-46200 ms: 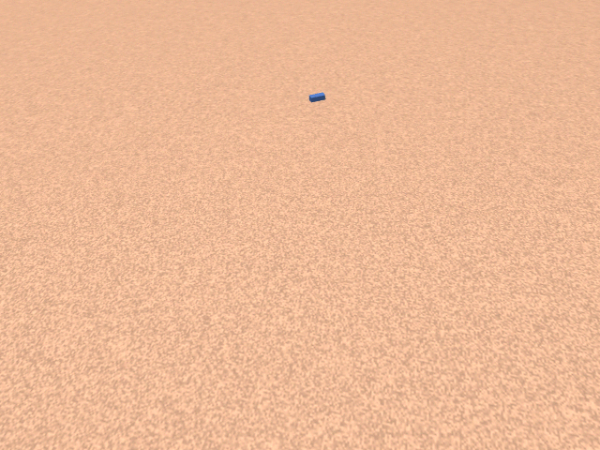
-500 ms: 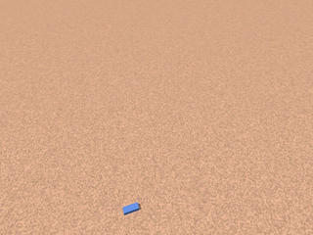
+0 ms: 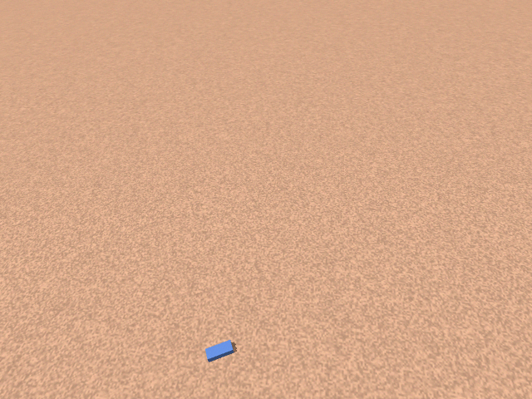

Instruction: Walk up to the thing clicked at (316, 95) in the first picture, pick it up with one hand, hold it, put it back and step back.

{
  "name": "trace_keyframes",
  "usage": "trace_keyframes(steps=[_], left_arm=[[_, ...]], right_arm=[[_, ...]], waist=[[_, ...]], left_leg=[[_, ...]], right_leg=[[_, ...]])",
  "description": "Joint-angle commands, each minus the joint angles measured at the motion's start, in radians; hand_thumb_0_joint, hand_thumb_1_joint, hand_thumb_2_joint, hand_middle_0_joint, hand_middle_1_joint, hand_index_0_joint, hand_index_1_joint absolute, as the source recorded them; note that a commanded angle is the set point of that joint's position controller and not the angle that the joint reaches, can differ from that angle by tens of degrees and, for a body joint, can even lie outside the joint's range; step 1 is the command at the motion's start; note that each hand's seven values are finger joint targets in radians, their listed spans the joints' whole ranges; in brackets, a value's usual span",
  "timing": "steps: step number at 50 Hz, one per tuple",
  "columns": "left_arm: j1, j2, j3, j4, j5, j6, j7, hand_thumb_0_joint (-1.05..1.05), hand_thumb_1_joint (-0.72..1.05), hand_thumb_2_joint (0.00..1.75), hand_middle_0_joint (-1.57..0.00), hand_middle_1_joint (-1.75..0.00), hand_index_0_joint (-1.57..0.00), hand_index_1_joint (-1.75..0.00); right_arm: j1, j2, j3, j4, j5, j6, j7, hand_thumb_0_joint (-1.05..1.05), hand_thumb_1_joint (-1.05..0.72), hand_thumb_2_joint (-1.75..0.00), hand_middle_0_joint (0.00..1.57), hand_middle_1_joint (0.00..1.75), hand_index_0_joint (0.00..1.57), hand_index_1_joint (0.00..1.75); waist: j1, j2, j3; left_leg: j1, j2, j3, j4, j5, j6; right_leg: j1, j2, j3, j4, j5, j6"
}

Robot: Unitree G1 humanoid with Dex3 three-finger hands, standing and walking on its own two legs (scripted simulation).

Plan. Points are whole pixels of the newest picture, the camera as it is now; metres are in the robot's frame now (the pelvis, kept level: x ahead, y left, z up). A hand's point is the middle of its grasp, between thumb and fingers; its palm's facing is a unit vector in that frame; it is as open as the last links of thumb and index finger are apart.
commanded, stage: stand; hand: left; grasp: from above
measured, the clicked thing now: (219, 350) +0.45 +0.23 -0.76
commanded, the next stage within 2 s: step back in 1.28 s
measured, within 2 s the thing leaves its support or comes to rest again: neither
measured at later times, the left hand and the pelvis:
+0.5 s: hand out of the picture +0.09 +0.22 -0.16, palm faces +0.00 -0.95 -0.30, open 7.4 cm; pelvis +0.02 -0.01 +0.00, yaw +0 degrees
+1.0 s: hand out of the picture +0.09 +0.24 -0.16, palm faces -0.01 -0.94 -0.34, open 7.4 cm; pelvis +0.02 -0.01 +0.00, yaw +0 degrees
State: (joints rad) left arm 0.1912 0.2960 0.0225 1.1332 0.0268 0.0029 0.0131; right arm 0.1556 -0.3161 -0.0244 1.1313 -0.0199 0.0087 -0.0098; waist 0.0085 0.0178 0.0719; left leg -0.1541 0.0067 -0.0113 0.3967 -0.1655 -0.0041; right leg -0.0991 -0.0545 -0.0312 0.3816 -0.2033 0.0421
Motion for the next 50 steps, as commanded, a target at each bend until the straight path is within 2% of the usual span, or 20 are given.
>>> trace_keyframes(steps=[1,4,6,8,10,12,14,17,18,20,21,24,26,32,33,34,37,42,48,50], left_arm=[[-0.029,0.184,0.037,-0.045,-0.005,-0.023,0.016,0.00,0.90,0.90,-0.20,-0.30,-0.20,-0.30],[-0.038,0.187,0.037,-0.045,-0.006,-0.021,0.015,0.00,0.90,0.90,-0.20,-0.30,-0.20,-0.30],[-0.047,0.184,0.037,-0.046,-0.008,-0.021,0.014,0.00,0.90,0.90,-0.20,-0.30,-0.20,-0.30],[-0.046,0.180,0.037,-0.045,-0.007,-0.020,0.013,0.00,0.90,0.90,-0.20,-0.30,-0.20,-0.30],[-0.064,0.193,0.041,-0.049,-0.007,-0.021,0.013,0.00,0.90,0.90,-0.20,-0.30,-0.20,-0.30],[-0.055,0.170,0.034,-0.041,-0.006,-0.019,0.013,0.00,0.90,0.90,-0.20,-0.30,-0.20,-0.30],[-0.061,0.165,0.033,-0.041,-0.007,-0.020,0.013,0.00,0.90,0.90,-0.20,-0.30,-0.20,-0.30],[-0.057,0.159,0.031,-0.042,-0.010,-0.022,0.014,0.00,0.90,0.90,-0.20,-0.30,-0.20,-0.30],[-0.071,0.184,0.037,-0.051,-0.010,-0.025,0.014,0.00,0.90,0.90,-0.20,-0.30,-0.20,-0.30],[-0.074,0.187,0.040,-0.053,-0.010,-0.027,0.016,0.00,0.90,0.90,-0.20,-0.30,-0.20,-0.30],[-0.076,0.170,0.035,-0.045,-0.012,-0.023,0.015,0.00,0.90,0.90,-0.20,-0.30,-0.20,-0.30],[-0.078,0.163,0.032,-0.040,-0.011,-0.017,0.013,0.00,0.90,0.90,-0.20,-0.30,-0.20,-0.30],[-0.077,0.185,0.037,-0.049,-0.007,-0.021,0.013,0.00,0.90,0.90,-0.20,-0.30,-0.20,-0.30],[-0.095,0.207,0.042,-0.053,-0.007,-0.024,0.011,0.00,0.90,0.90,-0.20,-0.30,-0.20,-0.30],[-0.097,0.207,0.041,-0.058,-0.006,-0.026,0.010,0.00,0.90,0.90,-0.20,-0.30,-0.20,-0.30],[-0.090,0.205,0.040,-0.054,-0.006,-0.026,0.010,0.00,0.90,0.90,-0.20,-0.30,-0.20,-0.30],[-0.096,0.211,0.040,-0.059,-0.006,-0.027,0.008,0.00,0.90,0.90,-0.20,-0.30,-0.20,-0.30],[-0.104,0.223,0.038,-0.062,-0.008,-0.028,0.005,0.00,0.90,0.90,-0.20,-0.30,-0.20,-0.30],[-0.097,0.227,0.034,-0.062,-0.009,-0.029,0.003,0.00,0.90,0.90,-0.20,-0.30,-0.20,-0.30],[-0.097,0.229,0.033,-0.062,-0.013,-0.029,0.002,0.00,0.90,0.90,-0.20,-0.30,-0.20,-0.30]], right_arm=[[-0.038,-0.167,-0.028,-0.053,0.003,-0.026,-0.007,0.00,-0.90,-0.90,0.20,0.30,0.20,0.30],[-0.034,-0.170,-0.024,-0.046,0.002,-0.023,-0.008,0.00,-0.90,-0.90,0.20,0.30,0.20,0.30],[-0.036,-0.162,-0.021,-0.043,0.003,-0.025,-0.009,0.00,-0.90,-0.90,0.20,0.30,0.20,0.30],[-0.042,-0.168,-0.021,-0.041,0.003,-0.026,-0.010,0.00,-0.90,-0.90,0.20,0.30,0.20,0.30],[-0.039,-0.174,-0.021,-0.040,0.003,-0.027,-0.011,0.00,-0.90,-0.90,0.20,0.30,0.20,0.30],[-0.047,-0.159,-0.018,-0.037,0.005,-0.026,-0.009,0.00,-0.90,-0.90,0.20,0.30,0.20,0.30],[-0.036,-0.152,-0.017,-0.028,0.005,-0.026,-0.010,0.00,-0.90,-0.90,0.20,0.30,0.20,0.30],[-0.045,-0.154,-0.018,-0.030,0.006,-0.032,-0.011,0.00,-0.90,-0.90,0.20,0.30,0.20,0.30],[-0.045,-0.171,-0.020,-0.033,0.003,-0.033,-0.012,0.00,-0.90,-0.90,0.20,0.30,0.20,0.30],[-0.055,-0.177,-0.023,-0.035,0.004,-0.036,-0.014,0.00,-0.90,-0.90,0.20,0.30,0.20,0.30],[-0.044,-0.147,-0.013,-0.026,0.006,-0.032,-0.013,0.00,-0.90,-0.90,0.20,0.30,0.20,0.30],[-0.049,-0.151,-0.015,-0.023,0.004,-0.029,-0.014,0.00,-0.90,-0.90,0.20,0.30,0.20,0.30],[-0.058,-0.170,-0.023,-0.029,0.004,-0.033,-0.014,0.00,-0.90,-0.90,0.20,0.30,0.20,0.30],[-0.073,-0.192,-0.028,-0.035,0.002,-0.035,-0.012,0.00,-0.90,-0.90,0.20,0.30,0.20,0.30],[-0.083,-0.189,-0.027,-0.039,0.003,-0.036,-0.010,0.00,-0.90,-0.90,0.20,0.30,0.20,0.30],[-0.076,-0.188,-0.028,-0.037,0.004,-0.035,-0.009,0.00,-0.90,-0.90,0.20,0.30,0.20,0.30],[-0.081,-0.192,-0.029,-0.043,0.003,-0.036,-0.008,0.00,-0.90,-0.90,0.20,0.30,0.20,0.30],[-0.084,-0.201,-0.028,-0.041,0.004,-0.033,-0.006,0.00,-0.90,-0.90,0.20,0.30,0.20,0.30],[-0.089,-0.207,-0.025,-0.041,0.005,-0.036,-0.003,0.00,-0.90,-0.90,0.20,0.30,0.20,0.30],[-0.082,-0.213,-0.024,-0.038,0.007,-0.036,-0.003,0.00,-0.90,-0.90,0.20,0.30,0.20,0.30]], waist=[[-0.005,-0.035,-0.033],[-0.007,-0.027,-0.015],[-0.008,-0.027,-0.035],[-0.002,-0.015,-0.048],[-0.011,-0.022,-0.031],[-0.006,-0.027,-0.024],[-0.009,-0.020,-0.046],[-0.005,-0.019,-0.096],[-0.007,-0.014,-0.091],[-0.005,-0.016,-0.104],[-0.008,-0.025,-0.080],[-0.008,-0.014,-0.049],[-0.006,-0.019,-0.075],[-0.008,-0.016,-0.050],[-0.006,-0.021,-0.060],[-0.010,-0.032,-0.046],[-0.011,-0.021,-0.068],[-0.013,-0.016,-0.067],[-0.008,-0.019,-0.075],[-0.011,-0.018,-0.070]], left_leg=[[0.017,0.095,-0.090,-0.090,0.029,0.032],[-0.002,0.090,-0.088,-0.099,-0.013,0.027],[0.013,0.096,-0.086,-0.098,0.044,0.025],[0.023,0.098,-0.083,-0.092,0.047,0.027],[0.004,0.094,-0.083,-0.105,0.028,0.022],[0.013,0.100,-0.088,-0.108,0.041,0.024],[0.022,0.099,-0.080,-0.099,0.082,0.023],[0.066,0.108,-0.069,-0.077,0.208,0.025],[0.057,0.107,-0.067,-0.076,0.221,0.023],[0.075,0.113,-0.068,-0.070,0.250,0.024],[0.049,0.106,-0.066,-0.086,0.197,0.021],[0.034,0.104,-0.067,-0.104,0.136,0.016],[0.067,0.113,-0.069,-0.096,0.191,0.016],[0.045,0.113,-0.075,-0.112,0.096,0.016],[0.052,0.115,-0.074,-0.105,0.131,0.018],[0.041,0.112,-0.076,-0.111,0.097,0.014],[0.061,0.116,-0.075,-0.108,0.118,0.017],[0.040,0.112,-0.076,-0.112,0.074,0.017],[0.062,0.121,-0.080,-0.109,0.145,0.015],[0.054,0.119,-0.076,-0.111,0.123,0.014]], right_leg=[[-0.031,-0.073,0.076,-0.102,0.016,-0.044],[-0.038,-0.066,0.074,-0.112,-0.019,-0.041],[-0.023,-0.070,0.074,-0.105,0.023,-0.044],[-0.012,-0.069,0.073,-0.107,0.043,-0.042],[-0.018,-0.068,0.072,-0.108,0.032,-0.041],[-0.027,-0.066,0.066,-0.108,0.020,-0.042],[-0.009,-0.066,0.067,-0.109,0.057,-0.041],[0.025,-0.072,0.063,-0.091,0.169,-0.042],[0.029,-0.075,0.066,-0.090,0.193,-0.040],[0.038,-0.077,0.064,-0.085,0.227,-0.039],[0.026,-0.071,0.057,-0.094,0.172,-0.037],[0.006,-0.067,0.059,-0.105,0.100,-0.040],[0.008,-0.072,0.060,-0.098,0.140,-0.042],[-0.008,-0.074,0.068,-0.112,0.067,-0.043],[-0.007,-0.074,0.064,-0.111,0.089,-0.044],[-0.014,-0.071,0.062,-0.118,0.055,-0.042],[-0.014,-0.074,0.064,-0.112,0.069,-0.047],[-0.005,-0.076,0.067,-0.118,0.053,-0.048],[-0.008,-0.074,0.060,-0.109,0.082,-0.049],[-0.005,-0.077,0.070,-0.115,0.068,-0.049]])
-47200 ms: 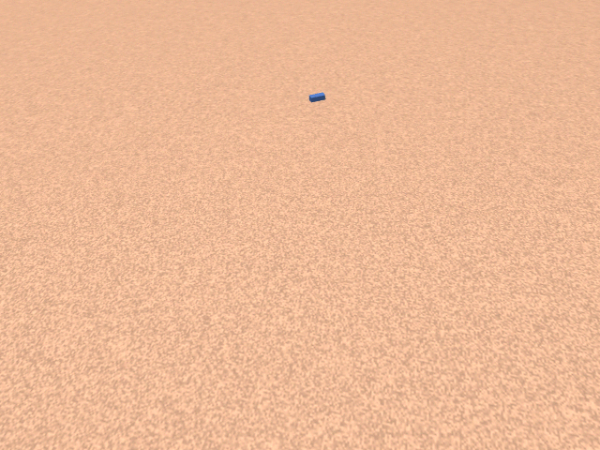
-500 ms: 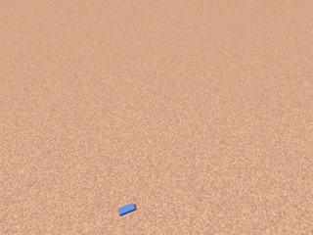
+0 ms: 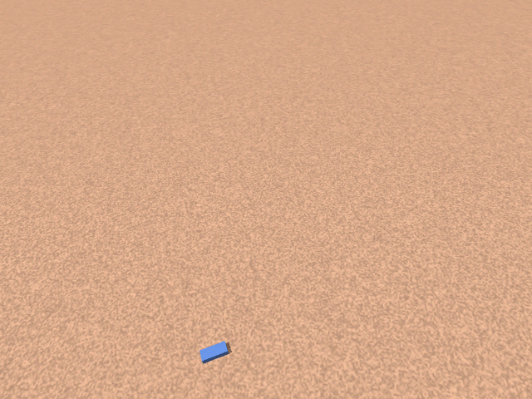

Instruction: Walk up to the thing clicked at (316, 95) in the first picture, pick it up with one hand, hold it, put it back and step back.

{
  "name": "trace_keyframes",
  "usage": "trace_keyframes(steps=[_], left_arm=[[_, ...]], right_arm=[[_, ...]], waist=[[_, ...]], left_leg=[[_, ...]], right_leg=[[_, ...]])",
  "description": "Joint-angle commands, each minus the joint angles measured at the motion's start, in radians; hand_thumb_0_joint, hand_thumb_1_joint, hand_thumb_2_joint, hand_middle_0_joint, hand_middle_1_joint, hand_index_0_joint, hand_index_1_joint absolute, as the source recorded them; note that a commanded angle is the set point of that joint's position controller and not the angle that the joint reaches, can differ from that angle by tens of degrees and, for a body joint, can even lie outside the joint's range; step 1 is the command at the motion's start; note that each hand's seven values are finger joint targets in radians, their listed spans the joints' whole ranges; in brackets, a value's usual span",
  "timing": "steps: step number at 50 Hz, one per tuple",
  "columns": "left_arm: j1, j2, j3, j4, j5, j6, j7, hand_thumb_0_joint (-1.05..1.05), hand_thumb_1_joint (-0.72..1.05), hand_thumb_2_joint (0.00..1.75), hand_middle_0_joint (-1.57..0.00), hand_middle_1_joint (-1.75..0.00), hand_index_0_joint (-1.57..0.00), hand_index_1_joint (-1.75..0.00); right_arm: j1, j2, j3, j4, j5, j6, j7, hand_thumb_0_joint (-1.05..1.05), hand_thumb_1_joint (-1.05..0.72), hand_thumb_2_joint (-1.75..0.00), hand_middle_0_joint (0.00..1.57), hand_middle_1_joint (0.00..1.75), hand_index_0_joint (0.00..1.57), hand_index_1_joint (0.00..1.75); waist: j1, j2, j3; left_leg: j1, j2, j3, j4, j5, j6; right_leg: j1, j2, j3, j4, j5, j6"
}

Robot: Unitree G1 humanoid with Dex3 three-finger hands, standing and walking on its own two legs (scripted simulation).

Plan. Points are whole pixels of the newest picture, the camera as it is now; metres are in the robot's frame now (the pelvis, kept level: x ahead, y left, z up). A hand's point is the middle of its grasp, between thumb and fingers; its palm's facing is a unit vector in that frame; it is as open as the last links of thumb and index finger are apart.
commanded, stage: stand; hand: left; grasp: from above
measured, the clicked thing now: (214, 352) +0.43 +0.24 -0.77
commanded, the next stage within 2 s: step back in 0.28 s
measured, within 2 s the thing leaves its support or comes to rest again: neither
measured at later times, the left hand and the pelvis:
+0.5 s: hand out of the picture +0.08 +0.27 -0.16, palm faces +0.01 -0.92 -0.39, open 7.4 cm; pelvis -0.03 +0.00 -0.02, yaw +1 degrees
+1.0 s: hand out of the picture +0.01 +0.31 -0.18, palm faces -0.08 -0.93 -0.36, open 7.4 cm; pelvis -0.11 +0.05 -0.02, yaw -2 degrees
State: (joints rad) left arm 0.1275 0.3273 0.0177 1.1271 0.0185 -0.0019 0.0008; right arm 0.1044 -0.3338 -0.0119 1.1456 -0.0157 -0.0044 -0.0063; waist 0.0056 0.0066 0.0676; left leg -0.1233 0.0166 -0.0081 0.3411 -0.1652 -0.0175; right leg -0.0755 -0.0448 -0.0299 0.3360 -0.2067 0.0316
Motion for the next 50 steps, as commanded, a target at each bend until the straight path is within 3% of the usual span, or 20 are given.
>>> trace_keyframes(steps=[1,13,14,19,23,25,26,27,29,31,33,34,35,36,38,39,40,44,47,50], left_arm=[[-0.038,0.202,0.037,-0.058,-0.003,-0.025,0.014,0.00,0.90,0.90,-0.20,-0.30,-0.20,-0.30],[-0.042,0.212,0.036,-0.063,-0.007,-0.026,0.013,0.00,0.90,0.90,-0.20,-0.30,-0.20,-0.30],[-0.040,0.292,0.084,-0.073,-0.025,-0.017,0.020,0.00,0.90,0.90,-0.20,-0.30,-0.20,-0.30],[-0.037,0.250,0.091,-0.144,-0.029,0.001,0.024,0.00,0.90,0.90,-0.20,-0.30,-0.20,-0.30],[-0.050,0.279,0.098,-0.188,-0.016,0.015,0.022,0.00,0.90,0.90,-0.20,-0.30,-0.20,-0.30],[-0.088,0.330,0.109,-0.221,-0.003,0.016,0.024,0.00,0.90,0.90,-0.20,-0.30,-0.20,-0.30],[-0.108,0.346,0.116,-0.245,0.010,0.013,0.026,0.00,0.90,0.90,-0.20,-0.30,-0.20,-0.30],[-0.135,0.357,0.121,-0.262,0.016,0.010,0.029,0.00,0.90,0.90,-0.20,-0.30,-0.20,-0.30],[-0.199,0.328,0.114,-0.290,0.021,0.008,0.034,0.00,0.90,0.90,-0.20,-0.30,-0.20,-0.30],[-0.172,0.312,0.106,-0.304,0.019,0.014,0.035,0.00,0.90,0.90,-0.20,-0.30,-0.20,-0.30],[-0.129,0.289,0.099,-0.315,-0.001,0.033,0.027,0.00,0.90,0.90,-0.20,-0.30,-0.20,-0.30],[-0.084,0.226,0.090,-0.327,-0.014,0.041,0.025,0.00,0.90,0.90,-0.20,-0.30,-0.20,-0.30],[-0.095,0.210,0.088,-0.338,-0.016,0.043,0.033,0.00,0.90,0.90,-0.20,-0.30,-0.20,-0.30],[-0.125,0.235,0.093,-0.329,-0.005,0.046,0.048,0.00,0.90,0.90,-0.20,-0.30,-0.20,-0.30],[-0.096,0.252,0.096,-0.310,-0.015,0.052,0.053,0.00,0.90,0.90,-0.20,-0.30,-0.20,-0.30],[-0.054,0.244,0.096,-0.299,-0.024,0.051,0.049,0.00,0.90,0.90,-0.20,-0.30,-0.20,-0.30],[-0.022,0.246,0.098,-0.299,-0.021,0.050,0.046,0.00,0.90,0.90,-0.20,-0.30,-0.20,-0.30],[-0.032,0.239,0.102,-0.328,-0.008,0.038,0.034,0.00,0.90,0.90,-0.20,-0.30,-0.20,-0.30],[-0.029,0.233,0.105,-0.344,-0.007,0.034,0.030,0.00,0.90,0.90,-0.20,-0.30,-0.20,-0.30],[0.006,0.227,0.109,-0.337,-0.003,0.028,0.022,0.00,0.90,0.90,-0.20,-0.30,-0.20,-0.30]], right_arm=[[-0.037,-0.196,-0.036,-0.055,0.002,-0.020,-0.005,0.00,-0.90,-0.90,0.20,0.30,0.20,0.30],[-0.028,-0.206,-0.033,-0.053,0.001,-0.023,-0.006,0.00,-0.90,-0.90,0.20,0.30,0.20,0.30],[-0.069,-0.272,-0.048,-0.077,0.014,-0.006,0.001,0.00,-0.90,-0.90,0.20,0.30,0.20,0.30],[-0.034,-0.258,-0.065,-0.131,0.026,0.012,0.004,0.00,-0.90,-0.90,0.20,0.30,0.20,0.30],[-0.046,-0.249,-0.071,-0.176,0.025,0.032,0.004,0.00,-0.90,-0.90,0.20,0.30,0.20,0.30],[-0.024,-0.225,-0.072,-0.192,0.019,0.046,0.009,0.00,-0.90,-0.90,0.20,0.30,0.20,0.30],[0.003,-0.224,-0.074,-0.204,0.014,0.055,0.013,0.00,-0.90,-0.90,0.20,0.30,0.20,0.30],[0.030,-0.235,-0.079,-0.212,0.015,0.060,0.015,0.00,-0.90,-0.90,0.20,0.30,0.20,0.30],[0.097,-0.240,-0.084,-0.211,0.029,0.052,0.019,0.00,-0.90,-0.90,0.20,0.30,0.20,0.30],[0.110,-0.242,-0.084,-0.213,0.019,0.036,0.016,0.00,-0.90,-0.90,0.20,0.30,0.20,0.30],[0.124,-0.244,-0.092,-0.209,-0.007,0.018,0.008,0.00,-0.90,-0.90,0.20,0.30,0.20,0.30],[0.100,-0.309,-0.108,-0.231,-0.028,0.008,0.002,0.00,-0.90,-0.90,0.20,0.30,0.20,0.30],[0.095,-0.408,-0.125,-0.245,-0.020,0.005,0.003,0.00,-0.90,-0.90,0.20,0.30,0.20,0.30],[0.107,-0.427,-0.131,-0.256,-0.013,0.006,0.000,0.00,-0.90,-0.90,0.20,0.30,0.20,0.30],[0.002,-0.335,-0.109,-0.278,-0.017,0.006,-0.017,0.00,-0.90,-0.90,0.20,0.30,0.20,0.30],[-0.025,-0.309,-0.100,-0.288,-0.025,0.008,-0.023,0.00,-0.90,-0.90,0.20,0.30,0.20,0.30],[-0.025,-0.299,-0.100,-0.301,-0.017,0.005,-0.030,0.00,-0.90,-0.90,0.20,0.30,0.20,0.30],[0.073,-0.270,-0.101,-0.308,-0.012,0.004,-0.034,0.00,-0.90,-0.90,0.20,0.30,0.20,0.30],[0.097,-0.287,-0.106,-0.319,-0.008,0.007,-0.033,0.00,-0.90,-0.90,0.20,0.30,0.20,0.30],[0.072,-0.293,-0.103,-0.342,-0.007,0.014,-0.029,0.00,-0.90,-0.90,0.20,0.30,0.20,0.30]], waist=[[-0.009,-0.007,-0.052],[-0.007,-0.010,-0.091],[-0.008,-0.015,0.004],[-0.019,0.015,-0.167],[-0.010,-0.049,-0.143],[-0.013,-0.190,-0.120],[-0.012,-0.230,-0.114],[-0.026,-0.221,-0.097],[-0.060,-0.221,-0.101],[-0.040,-0.200,-0.124],[-0.043,-0.076,-0.116],[-0.013,0.099,-0.115],[-0.030,0.220,-0.121],[-0.073,0.222,-0.137],[-0.014,0.115,-0.112],[0.015,0.119,-0.093],[0.019,0.144,-0.106],[-0.037,0.100,-0.128],[-0.059,0.115,-0.123],[-0.048,0.127,-0.141]], left_leg=[[0.008,0.106,-0.080,-0.055,0.109,0.027],[0.026,0.112,-0.073,-0.042,0.167,0.031],[-0.050,0.098,-0.091,0.058,0.331,0.050],[-0.040,0.116,-0.085,0.161,0.410,0.096],[-0.115,0.044,-0.060,0.310,0.195,0.092],[-0.156,-0.077,0.009,0.542,-0.151,0.053],[-0.204,-0.082,-0.028,0.666,-0.376,0.053],[-0.193,-0.056,-0.084,0.727,-0.403,0.061],[-0.206,-0.026,-0.083,0.632,-0.359,0.069],[-0.204,-0.018,-0.032,0.392,-0.258,0.062],[-0.113,0.000,-0.027,0.104,0.125,0.053],[-0.038,0.165,-0.275,0.052,0.367,0.096],[0.024,0.283,-0.409,0.080,0.655,0.189],[-0.051,0.343,-0.512,0.038,0.568,0.234],[-0.008,0.264,-0.330,0.081,0.515,0.208],[-0.019,0.212,-0.243,0.103,0.503,0.176],[0.002,0.224,-0.242,0.109,0.447,0.210],[0.132,0.221,-0.218,0.156,0.512,0.245],[0.138,0.249,-0.227,0.160,0.507,0.272],[0.086,0.242,-0.218,0.167,0.395,0.250]], right_leg=[[-0.032,-0.086,0.066,-0.075,0.063,-0.038],[0.001,-0.095,0.069,-0.058,0.140,-0.041],[-0.078,-0.079,0.073,0.027,0.300,-0.050],[-0.053,-0.064,0.042,0.173,0.302,-0.096],[-0.140,-0.135,0.132,0.152,0.262,-0.169],[-0.200,-0.290,0.272,0.043,0.305,-0.272],[-0.216,-0.354,0.319,0.031,0.325,-0.323],[-0.278,-0.365,0.302,0.045,0.312,-0.328],[-0.228,-0.290,0.216,0.126,0.344,-0.262],[-0.130,-0.230,0.173,0.217,0.336,-0.197],[-0.154,-0.131,0.099,0.380,0.244,-0.133],[-0.284,0.005,0.058,0.539,0.027,-0.087],[-0.436,0.147,0.108,0.644,-0.424,-0.067],[-0.413,0.161,0.225,0.756,-0.496,-0.058],[-0.460,0.142,0.271,0.881,-0.389,-0.067],[-0.470,0.142,0.261,0.891,-0.324,-0.061],[-0.464,0.129,0.228,0.893,-0.294,-0.056],[-0.469,0.122,0.187,0.778,-0.298,-0.007],[-0.433,0.104,0.155,0.650,-0.306,-0.005],[-0.329,0.072,0.098,0.466,-0.268,-0.022]])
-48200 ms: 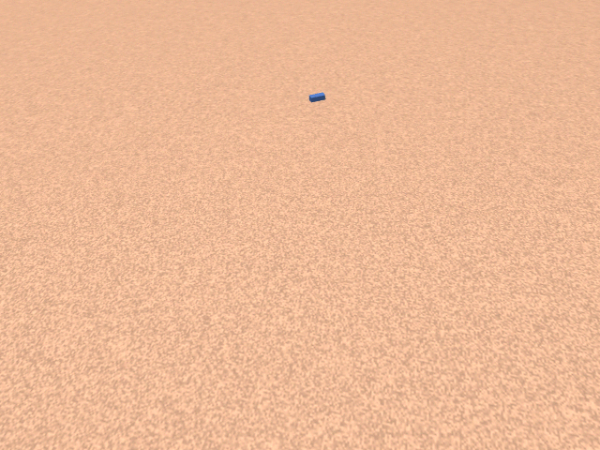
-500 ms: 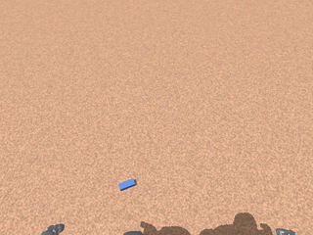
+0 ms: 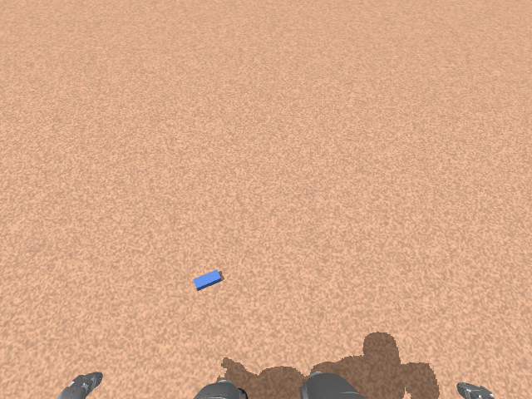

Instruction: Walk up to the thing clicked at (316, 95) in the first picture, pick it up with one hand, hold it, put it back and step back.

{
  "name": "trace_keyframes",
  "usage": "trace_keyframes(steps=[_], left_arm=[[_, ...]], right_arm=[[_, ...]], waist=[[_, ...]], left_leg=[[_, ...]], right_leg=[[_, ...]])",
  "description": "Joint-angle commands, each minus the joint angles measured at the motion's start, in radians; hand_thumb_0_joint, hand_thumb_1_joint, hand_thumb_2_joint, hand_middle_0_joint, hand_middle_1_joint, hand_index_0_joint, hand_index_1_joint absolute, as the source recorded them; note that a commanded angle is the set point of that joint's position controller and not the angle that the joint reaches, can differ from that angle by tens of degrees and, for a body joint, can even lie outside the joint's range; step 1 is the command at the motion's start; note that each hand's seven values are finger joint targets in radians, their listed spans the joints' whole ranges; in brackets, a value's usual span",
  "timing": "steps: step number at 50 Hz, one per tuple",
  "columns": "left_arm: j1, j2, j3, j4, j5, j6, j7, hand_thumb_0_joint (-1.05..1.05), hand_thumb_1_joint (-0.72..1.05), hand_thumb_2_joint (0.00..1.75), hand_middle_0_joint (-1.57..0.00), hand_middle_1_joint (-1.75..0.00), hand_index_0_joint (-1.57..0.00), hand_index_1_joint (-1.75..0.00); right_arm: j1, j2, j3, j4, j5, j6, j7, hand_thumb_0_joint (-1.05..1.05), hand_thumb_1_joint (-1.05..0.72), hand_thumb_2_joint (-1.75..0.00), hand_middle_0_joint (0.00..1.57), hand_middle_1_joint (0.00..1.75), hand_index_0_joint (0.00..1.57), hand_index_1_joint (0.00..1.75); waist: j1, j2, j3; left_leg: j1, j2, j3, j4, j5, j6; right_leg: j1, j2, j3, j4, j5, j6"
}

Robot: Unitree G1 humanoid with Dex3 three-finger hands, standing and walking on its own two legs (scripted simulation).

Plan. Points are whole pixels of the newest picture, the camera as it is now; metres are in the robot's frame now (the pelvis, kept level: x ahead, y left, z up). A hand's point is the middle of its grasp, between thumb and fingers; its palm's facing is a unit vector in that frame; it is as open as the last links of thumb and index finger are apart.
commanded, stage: step back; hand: left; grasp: from above
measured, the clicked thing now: (207, 280) +0.53 +0.22 -0.75
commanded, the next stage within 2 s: none
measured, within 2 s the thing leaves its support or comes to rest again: neither
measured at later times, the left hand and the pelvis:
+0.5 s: hand out of the picture +0.00 +0.27 -0.15, palm faces +0.02 -0.93 -0.37, open 7.4 cm; pelvis -0.13 +0.01 -0.01, yaw +2 degrees
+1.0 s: hand out of the picture -0.20 +0.23 -0.14, palm faces -0.02 -0.91 -0.41, open 7.4 cm; pelvis -0.29 -0.03 +0.00, yaw -1 degrees
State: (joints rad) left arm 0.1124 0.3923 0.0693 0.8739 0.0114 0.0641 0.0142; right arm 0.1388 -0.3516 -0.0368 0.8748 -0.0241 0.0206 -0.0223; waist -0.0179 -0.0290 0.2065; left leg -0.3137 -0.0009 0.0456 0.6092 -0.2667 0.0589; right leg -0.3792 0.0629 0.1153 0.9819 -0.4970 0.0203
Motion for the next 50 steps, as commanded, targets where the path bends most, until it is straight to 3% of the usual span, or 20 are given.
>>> trace_keyframes(steps=[1,4,5,6,7,11,16,19,20,21,22,23,26,34,38,40,41,42,45,50], left_arm=[[0.049,0.153,0.058,-0.076,0.005,-0.040,0.006,0.00,0.90,0.90,-0.20,-0.30,-0.20,-0.30],[0.144,0.155,0.063,-0.032,0.019,-0.049,0.003,0.00,0.90,0.90,-0.20,-0.30,-0.20,-0.30],[0.159,0.195,0.073,-0.040,0.029,-0.056,0.003,0.00,0.90,0.90,-0.20,-0.30,-0.20,-0.30],[0.110,0.282,0.093,-0.063,0.016,-0.054,-0.002,0.00,0.90,0.90,-0.20,-0.30,-0.20,-0.30],[0.046,0.333,0.100,-0.104,0.028,-0.056,-0.002,0.00,0.90,0.90,-0.20,-0.30,-0.20,-0.30],[-0.067,0.225,0.076,-0.153,0.020,-0.057,0.014,0.00,0.90,0.90,-0.20,-0.30,-0.20,-0.30],[0.016,0.204,0.068,-0.175,0.028,-0.044,0.020,0.00,0.90,0.90,-0.20,-0.30,-0.20,-0.30],[0.001,0.223,0.062,-0.184,0.004,-0.024,0.007,0.00,0.90,0.90,-0.20,-0.30,-0.20,-0.30],[0.010,0.190,0.052,-0.193,0.003,-0.016,0.004,0.00,0.90,0.90,-0.20,-0.30,-0.20,-0.30],[0.031,0.149,0.044,-0.203,-0.001,-0.014,0.001,0.00,0.90,0.90,-0.20,-0.30,-0.20,-0.30],[-0.049,0.187,0.061,-0.209,0.003,-0.017,0.018,0.00,0.90,0.90,-0.20,-0.30,-0.20,-0.30],[-0.069,0.201,0.069,-0.194,0.016,-0.015,0.026,0.00,0.90,0.90,-0.20,-0.30,-0.20,-0.30],[0.041,0.189,0.074,-0.143,-0.006,-0.015,0.018,0.00,0.90,0.90,-0.20,-0.30,-0.20,-0.30],[0.052,0.169,0.069,-0.151,0.006,-0.025,0.000,0.00,0.90,0.90,-0.20,-0.30,-0.20,-0.30],[0.204,0.154,0.071,-0.068,0.011,-0.034,-0.010,0.00,0.90,0.90,-0.20,-0.30,-0.20,-0.30],[0.219,0.225,0.091,-0.067,0.034,-0.044,-0.011,0.00,0.90,0.90,-0.20,-0.30,-0.20,-0.30],[0.147,0.339,0.116,-0.101,0.027,-0.038,-0.014,0.00,0.90,0.90,-0.20,-0.30,-0.20,-0.30],[0.076,0.378,0.118,-0.140,0.036,-0.041,-0.009,0.00,0.90,0.90,-0.20,-0.30,-0.20,-0.30],[-0.065,0.240,0.081,-0.163,0.032,-0.047,0.006,0.00,0.90,0.90,-0.20,-0.30,-0.20,-0.30],[0.026,0.231,0.079,-0.178,0.037,-0.042,0.022,0.00,0.90,0.90,-0.20,-0.30,-0.20,-0.30]], right_arm=[[0.023,-0.283,-0.078,-0.077,0.003,-0.008,-0.012,0.00,-0.90,-0.90,0.20,0.30,0.20,0.30],[-0.027,-0.279,-0.073,-0.081,0.017,0.003,-0.005,0.00,-0.90,-0.90,0.20,0.30,0.20,0.30],[-0.025,-0.248,-0.063,-0.084,0.025,0.002,-0.002,0.00,-0.90,-0.90,0.20,0.30,0.20,0.30],[-0.060,-0.210,-0.057,-0.099,0.033,0.001,-0.001,0.00,-0.90,-0.90,0.20,0.30,0.20,0.30],[-0.065,-0.227,-0.069,-0.089,0.026,0.010,-0.008,0.00,-0.90,-0.90,0.20,0.30,0.20,0.30],[0.057,-0.228,-0.058,-0.045,0.036,0.000,-0.007,0.00,-0.90,-0.90,0.20,0.30,0.20,0.30],[0.062,-0.212,-0.049,-0.071,0.021,-0.012,-0.008,0.00,-0.90,-0.90,0.20,0.30,0.20,0.30],[0.139,-0.198,-0.059,-0.037,0.006,-0.025,-0.005,0.00,-0.90,-0.90,0.20,0.30,0.20,0.30],[0.127,-0.233,-0.073,-0.041,-0.007,-0.030,-0.006,0.00,-0.90,-0.90,0.20,0.30,0.20,0.30],[0.104,-0.331,-0.097,-0.057,-0.025,-0.032,-0.003,0.00,-0.90,-0.90,0.20,0.30,0.20,0.30],[0.063,-0.427,-0.111,-0.079,-0.011,-0.027,0.006,0.00,-0.90,-0.90,0.20,0.30,0.20,0.30],[0.046,-0.398,-0.110,-0.075,-0.014,-0.034,0.002,0.00,-0.90,-0.90,0.20,0.30,0.20,0.30],[-0.041,-0.292,-0.075,-0.092,-0.009,-0.037,-0.013,0.00,-0.90,-0.90,0.20,0.30,0.20,0.30],[0.046,-0.292,-0.084,-0.111,-0.010,-0.026,-0.019,0.00,-0.90,-0.90,0.20,0.30,0.20,0.30],[-0.022,-0.324,-0.092,-0.126,-0.002,-0.004,-0.010,0.00,-0.90,-0.90,0.20,0.30,0.20,0.30],[-0.014,-0.260,-0.070,-0.139,0.014,0.004,-0.004,0.00,-0.90,-0.90,0.20,0.30,0.20,0.30],[-0.061,-0.208,-0.064,-0.162,0.025,0.000,-0.015,0.00,-0.90,-0.90,0.20,0.30,0.20,0.30],[-0.061,-0.248,-0.078,-0.150,0.018,0.004,-0.024,0.00,-0.90,-0.90,0.20,0.30,0.20,0.30],[0.043,-0.234,-0.067,-0.092,0.034,-0.002,-0.018,0.00,-0.90,-0.90,0.20,0.30,0.20,0.30],[0.047,-0.210,-0.053,-0.104,0.015,-0.017,-0.018,0.00,-0.90,-0.90,0.20,0.30,0.20,0.30]], waist=[[-0.014,0.180,-0.288],[0.034,0.138,-0.276],[0.039,0.044,-0.284],[0.044,-0.170,-0.226],[0.060,-0.262,-0.181],[-0.003,-0.117,-0.180],[0.047,-0.161,-0.255],[0.003,-0.127,-0.281],[0.011,-0.061,-0.265],[0.019,0.155,-0.259],[-0.041,0.288,-0.219],[-0.037,0.200,-0.196],[0.049,0.129,-0.187],[-0.024,0.177,-0.260],[0.044,0.232,-0.311],[0.046,0.060,-0.276],[0.071,-0.238,-0.223],[0.077,-0.257,-0.170],[-0.015,-0.115,-0.160],[0.052,-0.179,-0.222]], left_leg=[[0.246,0.262,-0.274,-0.097,0.449,0.168],[0.044,0.221,-0.240,-0.060,0.251,0.089],[-0.054,0.168,-0.204,0.005,0.130,0.034],[-0.150,-0.028,-0.095,0.180,-0.119,-0.038],[-0.117,-0.091,-0.109,0.446,-0.357,-0.061],[-0.121,-0.112,-0.185,0.587,-0.235,-0.066],[-0.118,-0.026,-0.113,0.165,-0.255,-0.066],[0.067,-0.039,-0.019,-0.188,0.045,-0.058],[0.128,0.026,-0.131,-0.213,0.127,-0.034],[0.204,0.251,-0.434,-0.251,0.245,0.050],[0.021,0.406,-0.599,-0.304,0.364,0.209],[-0.008,0.416,-0.601,-0.294,0.347,0.240],[0.060,0.274,-0.321,-0.191,0.469,0.158],[0.233,0.262,-0.275,-0.122,0.453,0.196],[0.099,0.220,-0.232,-0.070,0.294,0.119],[-0.142,0.102,-0.188,0.061,0.072,0.010],[-0.234,-0.094,-0.103,0.283,-0.263,-0.051],[-0.170,-0.067,-0.174,0.492,-0.355,-0.071],[-0.171,-0.113,-0.198,0.587,-0.218,-0.056],[-0.171,-0.043,-0.119,0.282,-0.267,-0.070]], right_leg=[[0.020,-0.041,-0.065,-0.255,0.042,-0.022],[0.237,-0.046,-0.097,-0.510,0.283,-0.064],[0.277,-0.142,0.055,-0.547,0.309,-0.099],[0.198,-0.307,0.290,-0.617,0.369,-0.234],[0.036,-0.468,0.450,-0.686,0.394,-0.361],[0.080,-0.300,0.136,-0.562,0.622,-0.256],[0.322,-0.292,0.108,-0.455,0.722,-0.228],[0.253,-0.245,0.055,-0.335,0.659,-0.175],[0.136,-0.204,0.053,-0.311,0.500,-0.124],[-0.071,-0.065,-0.011,-0.157,0.208,-0.067],[-0.061,0.035,-0.002,0.037,-0.165,-0.038],[-0.068,0.035,0.098,0.186,-0.150,-0.044],[-0.125,0.037,0.104,0.322,-0.021,-0.044],[-0.060,-0.018,-0.011,-0.059,-0.030,0.017],[0.197,-0.040,-0.121,-0.505,0.193,-0.032],[0.286,-0.148,0.094,-0.565,0.193,-0.091],[0.140,-0.365,0.348,-0.661,0.215,-0.235],[-0.046,-0.490,0.473,-0.694,0.254,-0.335],[0.025,-0.289,0.114,-0.548,0.526,-0.220],[0.273,-0.311,0.105,-0.450,0.726,-0.227]])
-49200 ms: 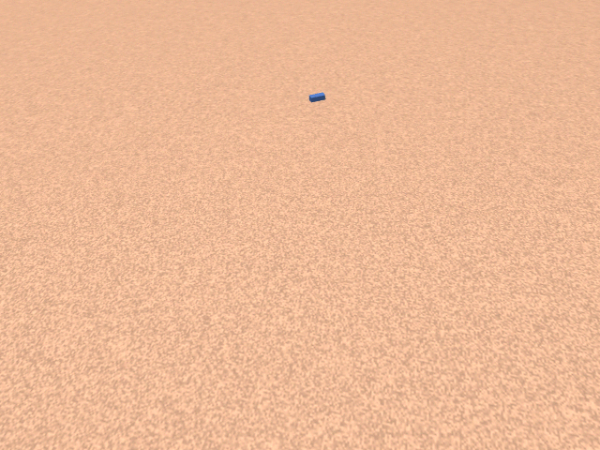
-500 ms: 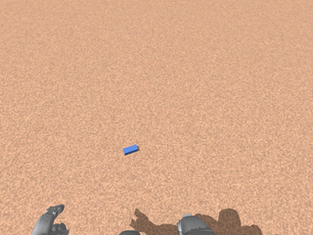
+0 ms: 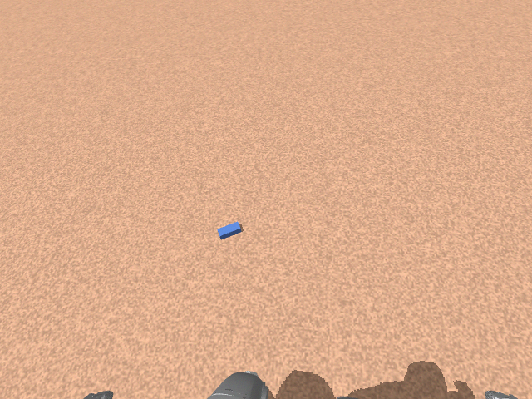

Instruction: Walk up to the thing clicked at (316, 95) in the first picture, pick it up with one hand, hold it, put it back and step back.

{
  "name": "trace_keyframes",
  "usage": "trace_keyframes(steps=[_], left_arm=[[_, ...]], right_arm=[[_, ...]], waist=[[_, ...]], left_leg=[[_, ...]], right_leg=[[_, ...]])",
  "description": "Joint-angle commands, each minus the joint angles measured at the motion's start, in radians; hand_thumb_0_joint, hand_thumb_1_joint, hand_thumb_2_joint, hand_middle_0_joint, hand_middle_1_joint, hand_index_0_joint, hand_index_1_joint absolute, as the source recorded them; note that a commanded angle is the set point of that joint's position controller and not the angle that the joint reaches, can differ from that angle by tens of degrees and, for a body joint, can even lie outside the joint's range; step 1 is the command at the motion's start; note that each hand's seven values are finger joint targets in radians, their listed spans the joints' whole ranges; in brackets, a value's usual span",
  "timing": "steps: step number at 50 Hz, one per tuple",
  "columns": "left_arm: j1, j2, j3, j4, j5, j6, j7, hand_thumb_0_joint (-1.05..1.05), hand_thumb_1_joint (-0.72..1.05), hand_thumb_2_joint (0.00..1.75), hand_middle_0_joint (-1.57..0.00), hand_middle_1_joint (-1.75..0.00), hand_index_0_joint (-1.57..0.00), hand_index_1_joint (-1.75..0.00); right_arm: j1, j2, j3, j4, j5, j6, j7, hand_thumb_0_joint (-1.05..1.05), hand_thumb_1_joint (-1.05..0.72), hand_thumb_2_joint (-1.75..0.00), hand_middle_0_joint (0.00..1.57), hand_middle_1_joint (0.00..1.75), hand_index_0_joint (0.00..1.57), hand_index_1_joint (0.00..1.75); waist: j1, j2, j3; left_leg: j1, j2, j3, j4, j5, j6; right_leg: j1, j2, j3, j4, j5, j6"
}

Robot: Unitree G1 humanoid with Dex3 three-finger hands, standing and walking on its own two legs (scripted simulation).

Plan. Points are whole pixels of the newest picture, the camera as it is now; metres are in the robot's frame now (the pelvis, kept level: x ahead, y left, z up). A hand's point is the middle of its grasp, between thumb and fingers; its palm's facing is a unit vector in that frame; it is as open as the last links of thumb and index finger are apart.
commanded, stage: step back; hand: left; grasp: from above
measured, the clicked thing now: (229, 230) +0.81 +0.26 -0.74
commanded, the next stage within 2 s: stand in 1.66 s
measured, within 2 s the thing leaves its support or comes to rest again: neither
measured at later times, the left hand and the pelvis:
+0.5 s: hand out of the picture -0.12 +0.24 -0.15, palm faces -0.03 -0.91 -0.40, open 7.4 cm; pelvis -0.19 -0.04 -0.01, yaw -2 degrees
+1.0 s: hand out of the picture -0.21 +0.24 -0.14, palm faces +0.07 -0.92 -0.38, open 7.4 cm; pelvis -0.26 -0.05 +0.01, yaw +4 degrees
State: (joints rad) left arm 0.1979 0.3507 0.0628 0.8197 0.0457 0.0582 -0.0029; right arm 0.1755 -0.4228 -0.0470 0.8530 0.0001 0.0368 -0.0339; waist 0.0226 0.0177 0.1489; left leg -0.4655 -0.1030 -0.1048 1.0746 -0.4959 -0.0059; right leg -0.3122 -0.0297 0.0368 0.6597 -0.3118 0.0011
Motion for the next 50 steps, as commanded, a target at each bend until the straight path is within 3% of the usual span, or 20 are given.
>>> trace_keyframes(steps=[1,4,5,6,7,11,17,22,23,24,25,28,31,35,39,40,41,42,44,50], left_arm=[[-0.050,0.265,0.082,-0.121,-0.003,-0.031,0.039,0.00,0.90,0.90,-0.20,-0.30,-0.20,-0.30],[-0.081,0.266,0.067,-0.134,-0.024,-0.011,0.030,0.00,0.90,0.90,-0.20,-0.30,-0.20,-0.30],[-0.048,0.223,0.054,-0.138,-0.026,-0.004,0.026,0.00,0.90,0.90,-0.20,-0.30,-0.20,-0.30],[-0.061,0.186,0.043,-0.151,-0.035,-0.005,0.025,0.00,0.90,0.90,-0.20,-0.30,-0.20,-0.30],[-0.129,0.236,0.070,-0.148,-0.028,-0.003,0.040,0.00,0.90,0.90,-0.20,-0.30,-0.20,-0.30],[-0.007,0.242,0.078,-0.069,-0.037,0.003,0.034,0.00,0.90,0.90,-0.20,-0.30,-0.20,-0.30],[-0.022,0.219,0.068,-0.065,-0.023,-0.007,0.011,0.00,0.90,0.90,-0.20,-0.30,-0.20,-0.30],[0.161,0.210,0.073,0.050,-0.018,-0.026,0.006,0.00,0.90,0.90,-0.20,-0.30,-0.20,-0.30],[0.153,0.260,0.089,0.048,0.001,-0.030,0.007,0.00,0.90,0.90,-0.20,-0.30,-0.20,-0.30],[0.103,0.378,0.118,0.006,0.010,-0.030,0.009,0.00,0.90,0.90,-0.20,-0.30,-0.20,-0.30],[0.018,0.449,0.126,-0.032,0.009,-0.030,0.015,0.00,0.90,0.90,-0.20,-0.30,-0.20,-0.30],[-0.140,0.303,0.084,-0.056,0.004,-0.054,0.024,0.00,0.90,0.90,-0.20,-0.30,-0.20,-0.30],[-0.027,0.290,0.088,-0.032,0.004,-0.076,0.022,0.00,0.90,0.90,-0.20,-0.30,-0.20,-0.30],[0.033,0.318,0.097,-0.008,0.006,-0.080,0.018,0.00,0.90,0.90,-0.20,-0.30,-0.20,-0.30],[-0.024,0.287,0.066,-0.004,-0.007,-0.064,0.004,0.00,0.90,0.90,-0.20,-0.30,-0.20,-0.30],[-0.008,0.236,0.048,-0.004,-0.006,-0.063,0.003,0.00,0.90,0.90,-0.20,-0.30,-0.20,-0.30],[-0.065,0.184,0.033,-0.011,-0.028,-0.068,-0.001,0.00,0.90,0.90,-0.20,-0.30,-0.20,-0.30],[-0.117,0.277,0.066,0.004,-0.018,-0.068,0.006,0.00,0.90,0.90,-0.20,-0.30,-0.20,-0.30],[-0.061,0.243,0.056,0.029,-0.029,-0.076,-0.004,0.00,0.90,0.90,-0.20,-0.30,-0.20,-0.30],[0.015,0.219,0.064,0.090,-0.019,-0.091,-0.016,0.00,0.90,0.90,-0.20,-0.30,-0.20,-0.30]], right_arm=[[0.008,-0.137,-0.044,-0.079,-0.015,-0.036,-0.004,0.00,-0.90,-0.90,0.20,0.30,0.20,0.30],[0.104,-0.133,-0.055,-0.035,-0.022,-0.040,0.001,0.00,-0.90,-0.90,0.20,0.30,0.20,0.30],[0.081,-0.180,-0.070,-0.040,-0.035,-0.045,-0.001,0.00,-0.90,-0.90,0.20,0.30,0.20,0.30],[0.043,-0.301,-0.092,-0.055,-0.038,-0.043,0.004,0.00,-0.90,-0.90,0.20,0.30,0.20,0.30],[0.038,-0.360,-0.103,-0.071,-0.031,-0.046,0.008,0.00,-0.90,-0.90,0.20,0.30,0.20,0.30],[-0.087,-0.228,-0.065,-0.080,-0.035,-0.047,-0.009,0.00,-0.90,-0.90,0.20,0.30,0.20,0.30],[-0.029,-0.221,-0.074,-0.084,-0.044,-0.030,-0.001,0.00,-0.90,-0.90,0.20,0.30,0.20,0.30],[-0.065,-0.240,-0.072,-0.083,-0.031,0.005,0.010,0.00,-0.90,-0.90,0.20,0.30,0.20,0.30],[-0.049,-0.186,-0.058,-0.093,-0.027,0.005,0.014,0.00,-0.90,-0.90,0.20,0.30,0.20,0.30],[-0.107,-0.116,-0.040,-0.129,-0.017,-0.007,0.006,0.00,-0.90,-0.90,0.20,0.30,0.20,0.30],[-0.125,-0.163,-0.063,-0.126,-0.022,-0.003,-0.007,0.00,-0.90,-0.90,0.20,0.30,0.20,0.30],[-0.020,-0.171,-0.060,-0.053,-0.013,-0.008,0.000,0.00,-0.90,-0.90,0.20,0.30,0.20,0.30],[0.006,-0.167,-0.052,-0.034,-0.020,-0.023,0.012,0.00,-0.90,-0.90,0.20,0.30,0.20,0.30],[-0.067,-0.166,-0.055,-0.034,-0.037,-0.036,0.033,0.00,-0.90,-0.90,0.20,0.30,0.20,0.30],[0.069,-0.139,-0.065,0.058,-0.033,-0.063,0.038,0.00,-0.90,-0.90,0.20,0.30,0.20,0.30],[0.115,-0.169,-0.081,0.077,-0.038,-0.070,0.034,0.00,-0.90,-0.90,0.20,0.30,0.20,0.30],[0.101,-0.252,-0.089,0.068,-0.043,-0.075,0.031,0.00,-0.90,-0.90,0.20,0.30,0.20,0.30],[0.089,-0.318,-0.105,0.056,-0.038,-0.074,0.035,0.00,-0.90,-0.90,0.20,0.30,0.20,0.30],[0.015,-0.229,-0.075,0.038,-0.040,-0.090,0.031,0.00,-0.90,-0.90,0.20,0.30,0.20,0.30],[-0.016,-0.218,-0.075,0.035,-0.040,-0.071,0.043,0.00,-0.90,-0.90,0.20,0.30,0.20,0.30]], waist=[[0.015,-0.219,-0.173],[-0.030,-0.170,-0.201],[-0.010,-0.082,-0.217],[-0.013,0.171,-0.198],[-0.072,0.197,-0.196],[0.025,0.073,-0.147],[-0.044,0.139,-0.185],[0.018,0.172,-0.257],[0.011,0.045,-0.205],[0.052,-0.268,-0.141],[0.070,-0.290,-0.068],[-0.049,-0.108,-0.047],[0.013,-0.160,-0.116],[0.068,-0.200,-0.087],[-0.018,-0.157,-0.120],[-0.036,-0.040,-0.143],[-0.057,0.189,-0.137],[-0.078,0.132,-0.057],[-0.022,0.038,-0.027],[-0.013,0.148,-0.064]], left_leg=[[0.007,0.070,0.056,-0.284,-0.028,0.000],[0.210,0.062,0.135,-0.660,0.275,0.017],[0.307,0.172,-0.038,-0.687,0.386,0.056],[0.313,0.404,-0.348,-0.721,0.510,0.175],[0.166,0.533,-0.491,-0.752,0.580,0.311],[0.136,0.389,-0.172,-0.664,0.600,0.244],[0.305,0.356,-0.142,-0.663,0.395,0.249],[0.177,0.291,-0.056,-0.582,0.259,0.137],[-0.004,0.209,-0.013,-0.469,0.118,0.074],[-0.166,0.011,0.042,-0.262,-0.043,0.012],[-0.082,0.050,-0.052,-0.037,-0.107,-0.023],[-0.059,0.004,-0.066,0.082,0.059,-0.007],[-0.106,0.029,-0.018,0.023,0.081,-0.019],[-0.058,0.097,0.031,-0.284,-0.029,-0.020],[0.332,0.058,0.138,-0.700,0.131,0.023],[0.461,0.111,0.015,-0.716,0.113,0.041],[0.403,0.335,-0.397,-0.832,-0.229,0.150],[0.208,0.448,-0.513,-0.895,-0.395,0.261],[0.248,0.380,-0.375,-0.842,-0.167,0.231],[0.096,0.299,-0.150,-0.776,-0.136,0.163]], right_leg=[[0.227,-0.216,0.178,-0.103,0.553,-0.201],[0.153,-0.171,0.137,0.014,0.449,-0.143],[0.008,-0.113,0.116,0.083,0.282,-0.092],[-0.179,0.064,0.006,0.244,-0.090,-0.032],[-0.120,0.099,0.089,0.446,-0.356,-0.019],[-0.141,0.115,0.158,0.672,-0.212,-0.019],[-0.121,0.076,0.060,0.301,-0.221,0.030],[0.182,0.067,-0.070,-0.249,-0.035,-0.036],[0.222,-0.022,0.104,-0.265,-0.110,-0.068],[0.102,-0.259,0.440,-0.376,-0.247,-0.173],[-0.169,-0.433,0.599,-0.446,-0.277,-0.309],[-0.110,-0.215,0.213,-0.289,-0.005,-0.183],[0.113,-0.177,0.187,-0.244,0.017,-0.163],[0.161,-0.243,0.272,-0.312,-0.321,-0.199],[-0.022,-0.182,0.132,-0.196,-0.193,-0.141],[-0.130,-0.134,0.070,-0.082,-0.190,-0.103],[-0.270,0.002,-0.049,0.101,-0.240,-0.023],[-0.220,-0.012,-0.004,0.241,-0.287,-0.026],[-0.225,-0.027,0.050,0.255,-0.174,-0.027],[0.059,0.034,-0.085,-0.031,-0.084,-0.018]])
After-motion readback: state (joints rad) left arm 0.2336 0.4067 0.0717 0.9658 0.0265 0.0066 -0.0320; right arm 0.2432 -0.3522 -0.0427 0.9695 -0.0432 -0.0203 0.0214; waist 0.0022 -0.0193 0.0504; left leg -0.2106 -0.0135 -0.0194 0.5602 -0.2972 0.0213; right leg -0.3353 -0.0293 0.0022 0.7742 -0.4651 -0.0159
